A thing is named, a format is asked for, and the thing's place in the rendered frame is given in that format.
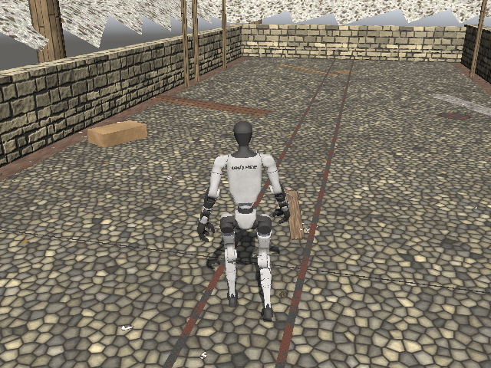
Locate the left robot forearm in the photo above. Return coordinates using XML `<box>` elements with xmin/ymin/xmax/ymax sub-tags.
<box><xmin>199</xmin><ymin>187</ymin><xmax>216</xmax><ymax>224</ymax></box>

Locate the right robot forearm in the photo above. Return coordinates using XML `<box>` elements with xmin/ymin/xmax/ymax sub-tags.
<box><xmin>275</xmin><ymin>183</ymin><xmax>289</xmax><ymax>212</ymax></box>

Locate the right robot upper arm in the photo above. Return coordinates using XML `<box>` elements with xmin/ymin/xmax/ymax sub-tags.
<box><xmin>260</xmin><ymin>153</ymin><xmax>282</xmax><ymax>195</ymax></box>

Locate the left robot hand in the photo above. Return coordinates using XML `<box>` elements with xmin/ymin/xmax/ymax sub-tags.
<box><xmin>197</xmin><ymin>221</ymin><xmax>215</xmax><ymax>242</ymax></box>

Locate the right robot hand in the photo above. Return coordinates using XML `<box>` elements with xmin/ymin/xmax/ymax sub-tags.
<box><xmin>272</xmin><ymin>209</ymin><xmax>290</xmax><ymax>224</ymax></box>

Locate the left robot shin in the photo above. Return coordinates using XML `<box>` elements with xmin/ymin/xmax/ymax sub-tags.
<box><xmin>225</xmin><ymin>249</ymin><xmax>236</xmax><ymax>297</ymax></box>

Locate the robot left thigh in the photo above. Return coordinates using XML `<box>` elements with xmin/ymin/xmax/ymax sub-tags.
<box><xmin>219</xmin><ymin>213</ymin><xmax>237</xmax><ymax>262</ymax></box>

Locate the left robot upper arm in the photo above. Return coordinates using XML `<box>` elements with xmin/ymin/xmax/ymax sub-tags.
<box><xmin>208</xmin><ymin>155</ymin><xmax>228</xmax><ymax>199</ymax></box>

